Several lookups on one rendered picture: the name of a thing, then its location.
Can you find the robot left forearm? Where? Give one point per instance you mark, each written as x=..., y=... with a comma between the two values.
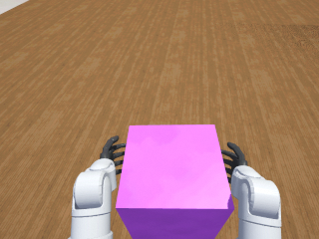
x=92, y=201

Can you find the left robot hand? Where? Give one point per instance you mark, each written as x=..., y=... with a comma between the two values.
x=108, y=150

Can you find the carton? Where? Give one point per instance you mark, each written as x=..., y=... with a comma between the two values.
x=173, y=183

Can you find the robot right forearm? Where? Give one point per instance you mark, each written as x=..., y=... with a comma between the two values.
x=259, y=204

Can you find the right robot hand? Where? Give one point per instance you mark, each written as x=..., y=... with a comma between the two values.
x=238, y=159

